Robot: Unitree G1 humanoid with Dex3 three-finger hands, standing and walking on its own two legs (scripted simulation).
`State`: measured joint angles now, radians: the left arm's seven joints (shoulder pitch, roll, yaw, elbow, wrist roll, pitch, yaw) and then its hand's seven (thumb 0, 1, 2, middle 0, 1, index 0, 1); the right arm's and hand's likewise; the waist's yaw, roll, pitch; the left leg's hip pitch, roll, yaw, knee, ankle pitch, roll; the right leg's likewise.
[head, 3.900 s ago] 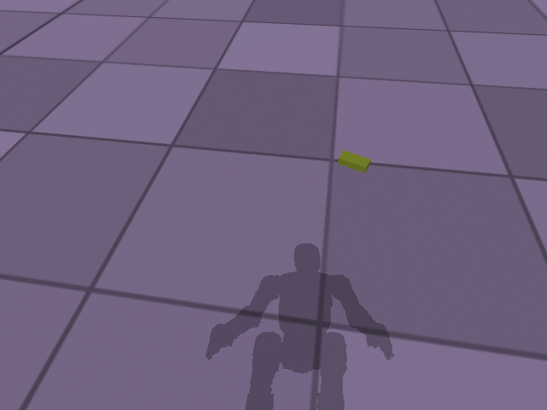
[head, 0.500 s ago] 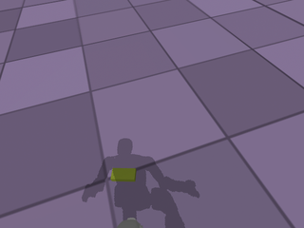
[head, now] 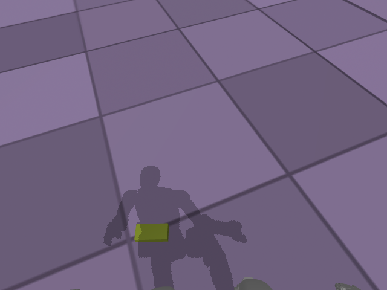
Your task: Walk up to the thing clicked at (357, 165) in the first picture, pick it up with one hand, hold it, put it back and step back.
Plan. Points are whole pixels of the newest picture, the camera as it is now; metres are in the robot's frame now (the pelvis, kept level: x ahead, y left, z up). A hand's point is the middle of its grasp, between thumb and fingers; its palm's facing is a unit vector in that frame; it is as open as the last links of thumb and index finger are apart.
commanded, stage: walk up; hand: left
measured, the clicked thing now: (152, 232) +0.46 +0.27 -0.73
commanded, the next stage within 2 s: none
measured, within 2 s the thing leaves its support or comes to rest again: neither
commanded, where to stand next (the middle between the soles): +0.09 +0.00 m, yaw +1 degrees
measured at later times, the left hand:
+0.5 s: hand out of the picture +0.10 +0.25 -0.12, palm faces -0.01 -0.95 -0.32, open 7.4 cm
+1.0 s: hand out of the picture +0.09 +0.26 -0.12, palm faces +0.02 -0.95 -0.32, open 7.4 cm
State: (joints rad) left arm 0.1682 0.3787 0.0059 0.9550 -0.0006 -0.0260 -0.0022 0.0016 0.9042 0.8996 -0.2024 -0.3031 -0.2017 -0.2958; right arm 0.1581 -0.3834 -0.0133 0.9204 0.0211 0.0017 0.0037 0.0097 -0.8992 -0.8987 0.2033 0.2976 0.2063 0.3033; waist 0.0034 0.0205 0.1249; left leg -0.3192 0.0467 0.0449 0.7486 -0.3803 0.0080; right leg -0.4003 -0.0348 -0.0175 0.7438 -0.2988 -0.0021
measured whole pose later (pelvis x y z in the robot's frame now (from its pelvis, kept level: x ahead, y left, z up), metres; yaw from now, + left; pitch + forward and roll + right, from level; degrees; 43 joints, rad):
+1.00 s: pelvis +0.01 +0.01 +0.04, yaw +1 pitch -2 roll +0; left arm 0.07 0.34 0.01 1.18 0.00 -0.01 -0.02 0.00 0.91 0.90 -0.20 -0.30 -0.20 -0.30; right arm 0.06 -0.35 0.00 1.17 0.00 -0.01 0.02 0.01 -0.90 -0.90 0.20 0.30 0.21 0.30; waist 0.02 0.00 0.05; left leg -0.11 0.03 0.04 0.34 -0.19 -0.02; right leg -0.18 -0.04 -0.03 0.32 -0.11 0.02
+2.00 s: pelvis +0.06 -0.01 +0.01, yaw -1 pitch -2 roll +0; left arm 0.17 0.37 0.03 1.00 0.03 0.00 -0.01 0.00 0.91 0.90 -0.20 -0.30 -0.20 -0.30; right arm 0.15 -0.39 -0.03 0.94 -0.01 0.01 0.01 0.01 -0.90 -0.90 0.20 0.30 0.21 0.30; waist 0.00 0.02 0.10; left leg -0.31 0.04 -0.01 0.68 -0.42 0.01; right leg -0.17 0.03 0.03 0.60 -0.39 -0.02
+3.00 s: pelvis -0.02 -0.04 +0.02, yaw +2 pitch -2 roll +1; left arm 0.20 0.33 0.06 0.93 0.04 -0.01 0.00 0.00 0.90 0.90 -0.21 -0.30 -0.20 -0.30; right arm 0.19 -0.42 -0.07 0.95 -0.03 0.06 0.03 0.01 -0.90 -0.90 0.20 0.30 0.20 0.30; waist 0.03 0.07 0.14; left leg -0.39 -0.06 -0.13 1.01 -0.45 -0.01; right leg -0.26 -0.02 -0.03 0.56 -0.28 -0.04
